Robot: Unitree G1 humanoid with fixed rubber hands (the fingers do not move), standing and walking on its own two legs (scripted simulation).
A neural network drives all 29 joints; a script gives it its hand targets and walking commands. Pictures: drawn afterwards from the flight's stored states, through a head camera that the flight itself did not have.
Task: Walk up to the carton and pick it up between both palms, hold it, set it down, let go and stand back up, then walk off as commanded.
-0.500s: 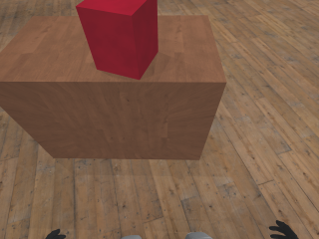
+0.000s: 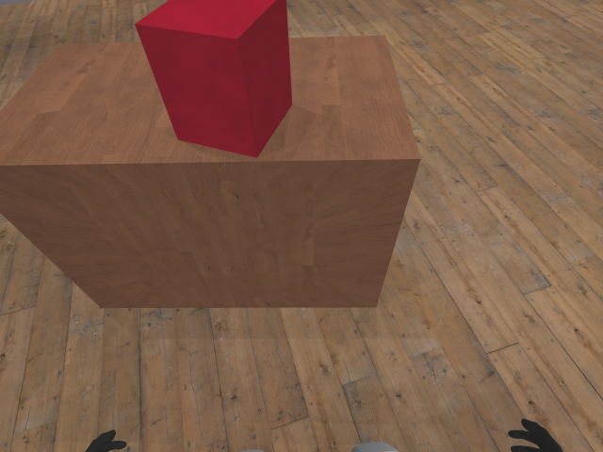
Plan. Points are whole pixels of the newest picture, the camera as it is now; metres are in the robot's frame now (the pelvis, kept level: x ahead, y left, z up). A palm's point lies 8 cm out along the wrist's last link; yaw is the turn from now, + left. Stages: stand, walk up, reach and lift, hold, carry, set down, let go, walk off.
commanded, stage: walk up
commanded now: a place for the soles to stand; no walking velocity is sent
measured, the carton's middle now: (227, 71) +0.81 +0.15 +0.08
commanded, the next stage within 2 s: none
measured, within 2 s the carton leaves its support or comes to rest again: neither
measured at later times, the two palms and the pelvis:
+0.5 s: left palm out of the picture +0.09 +0.32 -0.09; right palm out of the picture +0.08 -0.31 -0.10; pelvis +0.00 +0.01 +0.00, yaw +0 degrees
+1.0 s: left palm out of the picture +0.09 +0.31 -0.09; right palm out of the picture +0.08 -0.31 -0.10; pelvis +0.00 +0.00 +0.00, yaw +0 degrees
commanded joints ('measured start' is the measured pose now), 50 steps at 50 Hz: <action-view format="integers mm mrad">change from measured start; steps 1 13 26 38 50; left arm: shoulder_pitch -18 63 33 -8 -73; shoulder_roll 290 288 229 219 233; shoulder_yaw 49 53 36 29 28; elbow -44 -18 -4 -20 -39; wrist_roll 26 24 10 2 11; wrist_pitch -37 -49 -16 -22 -29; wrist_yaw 19 12 8 6 11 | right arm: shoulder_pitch -47 -83 -91 -61 -26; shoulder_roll -188 -194 -253 -240 -233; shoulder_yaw -25 -24 -32 -29 -41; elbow -63 -93 -38 -43 -22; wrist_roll -20 10 -17 -9 -28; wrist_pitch -8 -6 -20 -29 -24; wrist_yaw -5 -6 -3 -4 -5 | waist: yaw -15 11 30 9 -25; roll -123 -78 50 27 -5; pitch -61 -115 -96 -98 -116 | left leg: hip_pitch -22 22 74 118 177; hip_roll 5 67 229 242 138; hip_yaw -138 -64 -219 -247 -195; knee -60 39 -244 -274 -243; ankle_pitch -87 329 302 281 242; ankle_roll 14 12 147 167 72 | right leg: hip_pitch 3 115 67 -28 -63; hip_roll -254 -171 -51 -49 -118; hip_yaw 405 256 -31 -7 145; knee -264 -209 -130 -36 -128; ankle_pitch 382 551 42 127 350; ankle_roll -201 -135 -35 -36 -70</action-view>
